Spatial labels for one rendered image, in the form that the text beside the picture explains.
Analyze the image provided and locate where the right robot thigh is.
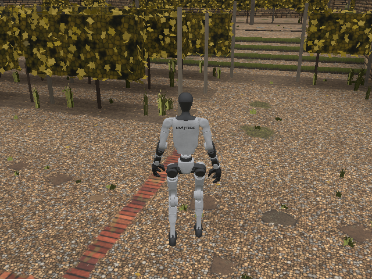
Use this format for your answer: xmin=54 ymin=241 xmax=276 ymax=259
xmin=194 ymin=162 xmax=206 ymax=201

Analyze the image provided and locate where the robot left forearm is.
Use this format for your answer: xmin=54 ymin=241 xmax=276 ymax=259
xmin=153 ymin=140 xmax=164 ymax=166

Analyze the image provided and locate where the robot right upper arm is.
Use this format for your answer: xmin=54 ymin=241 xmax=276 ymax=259
xmin=198 ymin=117 xmax=213 ymax=150

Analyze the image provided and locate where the robot left upper arm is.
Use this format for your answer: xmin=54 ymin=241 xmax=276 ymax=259
xmin=158 ymin=117 xmax=174 ymax=149

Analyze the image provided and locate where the right robot shin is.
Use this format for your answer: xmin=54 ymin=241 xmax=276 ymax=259
xmin=195 ymin=191 xmax=203 ymax=229

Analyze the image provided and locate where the left robot hand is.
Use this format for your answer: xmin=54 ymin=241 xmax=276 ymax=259
xmin=152 ymin=164 xmax=165 ymax=177

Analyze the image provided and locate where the robot right forearm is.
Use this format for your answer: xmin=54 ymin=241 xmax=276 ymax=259
xmin=208 ymin=142 xmax=220 ymax=169

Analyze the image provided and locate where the right robot hand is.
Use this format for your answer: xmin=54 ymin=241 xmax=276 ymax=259
xmin=208 ymin=167 xmax=221 ymax=183

